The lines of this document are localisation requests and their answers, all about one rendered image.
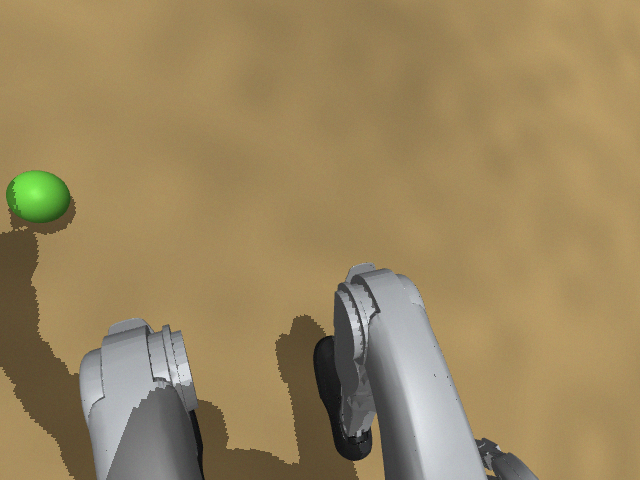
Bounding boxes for right robot hand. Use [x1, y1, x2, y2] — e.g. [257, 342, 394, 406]
[475, 438, 539, 480]

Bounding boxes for ball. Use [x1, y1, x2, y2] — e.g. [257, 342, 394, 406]
[6, 170, 70, 223]

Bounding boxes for left robot foot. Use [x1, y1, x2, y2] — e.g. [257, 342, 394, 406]
[189, 410, 205, 480]

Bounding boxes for right robot foot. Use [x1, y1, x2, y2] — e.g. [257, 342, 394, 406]
[313, 335, 372, 461]

